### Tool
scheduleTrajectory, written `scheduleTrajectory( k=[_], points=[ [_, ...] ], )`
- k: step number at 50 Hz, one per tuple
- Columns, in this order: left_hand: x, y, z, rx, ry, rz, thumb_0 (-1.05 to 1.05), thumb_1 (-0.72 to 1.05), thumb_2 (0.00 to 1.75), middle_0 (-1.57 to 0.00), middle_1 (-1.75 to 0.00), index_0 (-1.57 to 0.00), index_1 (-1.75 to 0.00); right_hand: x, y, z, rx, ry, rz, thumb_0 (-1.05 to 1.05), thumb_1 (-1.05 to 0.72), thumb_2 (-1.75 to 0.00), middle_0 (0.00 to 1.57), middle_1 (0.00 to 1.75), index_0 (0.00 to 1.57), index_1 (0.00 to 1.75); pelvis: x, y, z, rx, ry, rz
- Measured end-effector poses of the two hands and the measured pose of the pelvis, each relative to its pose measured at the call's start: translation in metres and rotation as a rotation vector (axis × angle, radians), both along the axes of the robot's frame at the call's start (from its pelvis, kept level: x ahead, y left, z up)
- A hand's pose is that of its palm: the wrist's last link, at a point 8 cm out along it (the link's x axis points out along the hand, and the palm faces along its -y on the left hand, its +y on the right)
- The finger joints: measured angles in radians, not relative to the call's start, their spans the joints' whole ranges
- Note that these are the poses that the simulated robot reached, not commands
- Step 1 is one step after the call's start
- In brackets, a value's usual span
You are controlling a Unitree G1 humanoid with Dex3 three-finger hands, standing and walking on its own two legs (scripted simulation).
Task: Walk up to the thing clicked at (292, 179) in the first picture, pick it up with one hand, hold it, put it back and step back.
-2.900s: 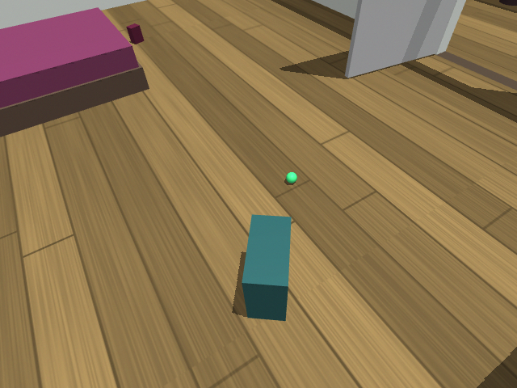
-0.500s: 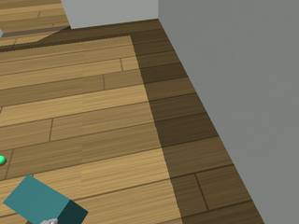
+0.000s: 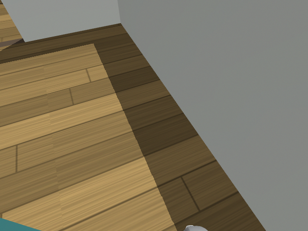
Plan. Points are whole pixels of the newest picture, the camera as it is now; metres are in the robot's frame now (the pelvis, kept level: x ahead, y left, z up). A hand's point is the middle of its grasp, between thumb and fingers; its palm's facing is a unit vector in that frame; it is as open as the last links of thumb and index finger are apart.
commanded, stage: walk up
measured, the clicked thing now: out of the picture +0.38 +1.19 -0.72
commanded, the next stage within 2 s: stand in 1.06 s
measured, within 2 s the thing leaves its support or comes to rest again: neither
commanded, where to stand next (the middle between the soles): +0.09 +0.01 m, yaw -6 degrees
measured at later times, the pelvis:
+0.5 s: pelvis +0.01 -0.01 +0.00, yaw -6 degrees
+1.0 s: pelvis +0.03 +0.01 +0.02, yaw -9 degrees
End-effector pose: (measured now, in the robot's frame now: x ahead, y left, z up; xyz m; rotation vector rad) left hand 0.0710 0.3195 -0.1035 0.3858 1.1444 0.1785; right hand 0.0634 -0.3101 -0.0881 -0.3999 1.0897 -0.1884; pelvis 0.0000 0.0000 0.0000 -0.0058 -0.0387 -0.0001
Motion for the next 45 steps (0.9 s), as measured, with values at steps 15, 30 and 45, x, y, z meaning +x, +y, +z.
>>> scheduleTrajectory(
  k=[15,30,45],
  points=[
    [0.027,-0.028,-0.003,0.023,-0.002,-0.064,0.01,0.90,0.89,-0.20,-0.30,-0.20,-0.30,-0.001,-0.023,-0.027,0.024,0.022,-0.115,0.01,-0.91,-0.90,0.21,0.30,0.20,0.30,0.008,-0.012,-0.009,0.013,-0.002,-0.079],
    [0.073,-0.036,0.006,-0.024,-0.012,-0.109,0.01,0.91,0.89,-0.20,-0.30,-0.20,-0.30,-0.017,0.007,-0.022,0.092,0.083,-0.185,0.00,-0.90,-0.90,0.21,0.30,0.20,0.30,0.016,0.000,0.010,0.015,0.001,-0.127],
    [0.086,-0.031,0.010,-0.017,0.039,-0.107,0.01,0.91,0.89,-0.20,-0.30,-0.20,-0.30,-0.003,0.001,-0.009,0.073,0.077,-0.239,0.00,-0.90,-0.90,0.21,0.30,0.20,0.30,0.026,0.005,0.019,0.017,-0.003,-0.155]
  ],
)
